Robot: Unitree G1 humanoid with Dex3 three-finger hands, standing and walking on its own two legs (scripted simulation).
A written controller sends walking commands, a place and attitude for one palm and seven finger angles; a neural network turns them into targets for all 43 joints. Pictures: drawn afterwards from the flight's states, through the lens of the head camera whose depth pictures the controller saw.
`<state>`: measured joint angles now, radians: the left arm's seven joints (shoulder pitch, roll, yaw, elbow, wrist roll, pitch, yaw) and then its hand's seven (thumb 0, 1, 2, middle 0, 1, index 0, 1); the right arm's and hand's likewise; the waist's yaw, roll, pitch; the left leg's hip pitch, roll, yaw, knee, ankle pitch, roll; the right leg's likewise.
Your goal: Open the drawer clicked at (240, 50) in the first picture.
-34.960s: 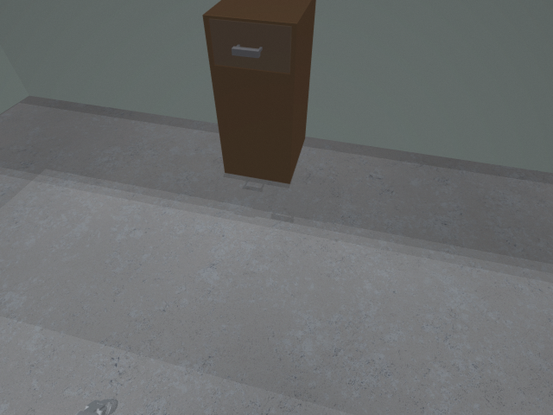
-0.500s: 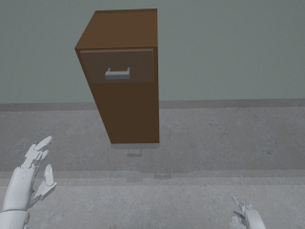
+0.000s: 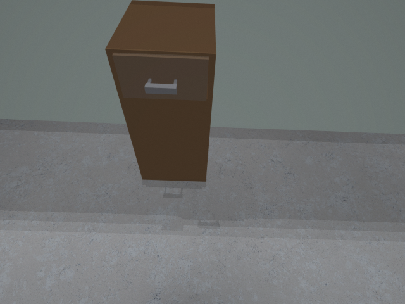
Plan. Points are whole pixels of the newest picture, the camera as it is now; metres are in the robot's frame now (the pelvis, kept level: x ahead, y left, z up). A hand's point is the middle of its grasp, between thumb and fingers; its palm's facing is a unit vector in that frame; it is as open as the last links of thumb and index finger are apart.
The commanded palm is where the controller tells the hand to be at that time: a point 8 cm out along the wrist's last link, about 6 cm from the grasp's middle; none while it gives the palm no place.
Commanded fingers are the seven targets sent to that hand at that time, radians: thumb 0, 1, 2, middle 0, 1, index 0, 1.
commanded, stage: let the arm hang, fingers relaxed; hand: left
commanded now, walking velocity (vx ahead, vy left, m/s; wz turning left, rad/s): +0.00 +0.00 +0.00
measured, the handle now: (161, 85) +0.81 +0.20 -0.06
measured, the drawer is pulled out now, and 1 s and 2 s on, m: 0.02 0.02 0.02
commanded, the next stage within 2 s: look to check the result in 0.52 s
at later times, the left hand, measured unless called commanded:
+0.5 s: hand out of the picture +0.05 +0.19 -0.17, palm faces -0.04 -0.97 -0.24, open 7.4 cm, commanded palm none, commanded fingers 0.00 0.90 0.90 -0.20 -0.30 -0.20 -0.30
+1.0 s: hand out of the picture +0.08 +0.19 -0.16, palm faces -0.02 -0.96 -0.28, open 7.4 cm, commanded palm none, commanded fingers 0.00 0.90 0.90 -0.20 -0.30 -0.20 -0.30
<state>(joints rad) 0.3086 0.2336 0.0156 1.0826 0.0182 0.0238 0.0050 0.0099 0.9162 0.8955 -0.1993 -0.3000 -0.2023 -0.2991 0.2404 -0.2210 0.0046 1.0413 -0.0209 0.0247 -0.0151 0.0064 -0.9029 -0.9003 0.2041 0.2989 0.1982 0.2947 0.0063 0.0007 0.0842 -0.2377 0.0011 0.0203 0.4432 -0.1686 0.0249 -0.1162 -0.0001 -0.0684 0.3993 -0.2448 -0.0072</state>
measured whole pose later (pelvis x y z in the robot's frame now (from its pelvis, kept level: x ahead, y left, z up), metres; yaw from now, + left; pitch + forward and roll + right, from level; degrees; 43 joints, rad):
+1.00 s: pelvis +0.03 -0.03 +0.00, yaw -1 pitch -1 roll +0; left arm 0.18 0.24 0.02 1.12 0.01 -0.02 0.02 0.01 0.90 0.90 -0.20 -0.30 -0.20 -0.30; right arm 0.15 -0.24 -0.01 1.11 -0.02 0.00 -0.02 0.00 -0.90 -0.90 0.20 0.30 0.20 0.29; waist -0.01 0.01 0.06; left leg -0.15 0.02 0.04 0.35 -0.17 -0.01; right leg -0.05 0.02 -0.05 0.33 -0.26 -0.04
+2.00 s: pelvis +0.26 -0.04 -0.02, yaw +1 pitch +0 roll +1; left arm 0.13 0.17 0.07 1.02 0.03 -0.05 -0.01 0.01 0.92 0.90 -0.19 -0.30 -0.20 -0.30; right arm 0.42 -0.09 -0.03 1.17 -0.02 -0.02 -0.02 0.00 -0.90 -0.90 0.21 0.30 0.20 0.29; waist -0.04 0.03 0.13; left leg -0.11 0.06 0.07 0.71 -0.50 0.00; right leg -0.40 -0.04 -0.12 0.64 -0.23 -0.06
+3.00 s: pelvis +0.29 -0.06 -0.01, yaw +3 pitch -1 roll +0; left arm 0.19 0.15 0.04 1.04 0.02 0.02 0.03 0.01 0.91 0.90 -0.20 -0.30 -0.20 -0.30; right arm 0.25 -0.21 -0.05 1.07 -0.01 0.04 -0.03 0.00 -0.91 -0.90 0.20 0.30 0.20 0.29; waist -0.04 0.03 0.09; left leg -0.26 0.04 0.02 0.60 -0.35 -0.02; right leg -0.14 0.01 -0.05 0.50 -0.34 -0.04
